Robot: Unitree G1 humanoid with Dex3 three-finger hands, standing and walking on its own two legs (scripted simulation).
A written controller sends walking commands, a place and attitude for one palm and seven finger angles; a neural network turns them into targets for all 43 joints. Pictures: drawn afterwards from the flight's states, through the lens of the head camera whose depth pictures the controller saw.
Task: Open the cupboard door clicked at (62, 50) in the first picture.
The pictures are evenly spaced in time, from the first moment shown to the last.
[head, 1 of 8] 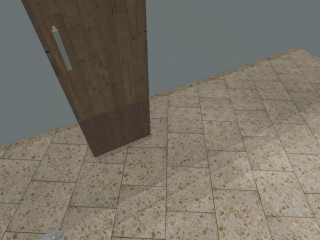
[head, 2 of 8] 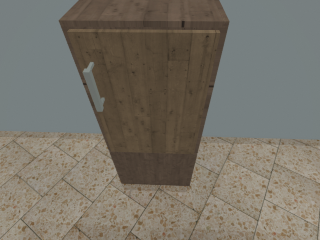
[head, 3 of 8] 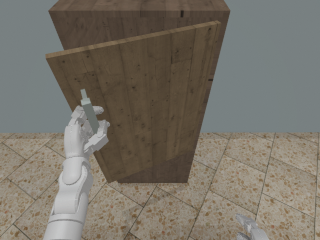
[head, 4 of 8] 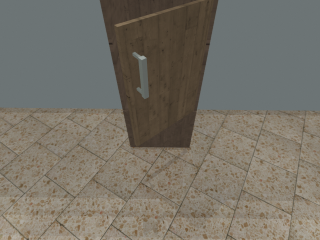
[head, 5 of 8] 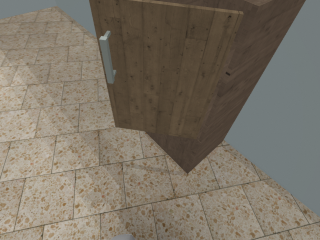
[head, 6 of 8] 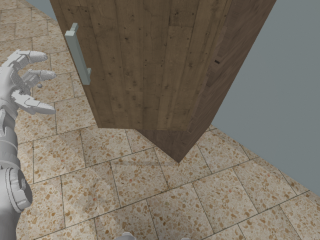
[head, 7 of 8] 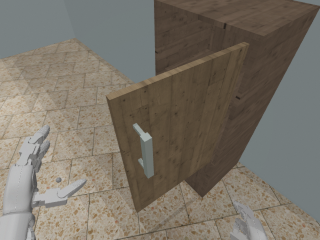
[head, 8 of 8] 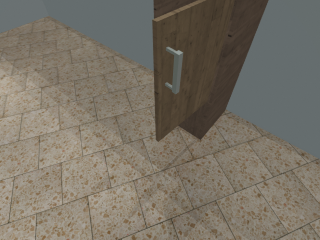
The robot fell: no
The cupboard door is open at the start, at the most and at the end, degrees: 0 85 84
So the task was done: yes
